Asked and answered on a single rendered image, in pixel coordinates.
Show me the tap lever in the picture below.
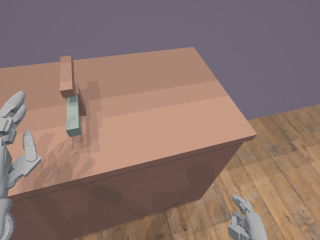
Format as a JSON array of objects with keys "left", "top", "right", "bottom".
[{"left": 65, "top": 95, "right": 82, "bottom": 137}]

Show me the counter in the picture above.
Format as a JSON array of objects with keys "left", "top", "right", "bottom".
[{"left": 0, "top": 47, "right": 257, "bottom": 240}]

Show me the right robot hand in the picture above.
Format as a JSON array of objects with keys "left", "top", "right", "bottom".
[{"left": 228, "top": 194, "right": 268, "bottom": 240}]

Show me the left robot forearm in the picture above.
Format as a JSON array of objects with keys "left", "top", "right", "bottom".
[{"left": 0, "top": 198, "right": 16, "bottom": 240}]

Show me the left robot hand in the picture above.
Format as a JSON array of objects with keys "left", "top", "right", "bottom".
[{"left": 0, "top": 91, "right": 41, "bottom": 199}]

